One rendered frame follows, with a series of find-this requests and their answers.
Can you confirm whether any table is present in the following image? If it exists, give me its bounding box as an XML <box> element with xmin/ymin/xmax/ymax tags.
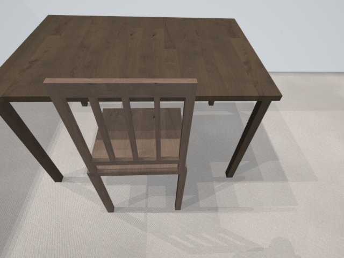
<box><xmin>0</xmin><ymin>15</ymin><xmax>282</xmax><ymax>182</ymax></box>

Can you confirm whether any chair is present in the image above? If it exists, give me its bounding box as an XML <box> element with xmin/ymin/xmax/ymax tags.
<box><xmin>43</xmin><ymin>78</ymin><xmax>198</xmax><ymax>213</ymax></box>

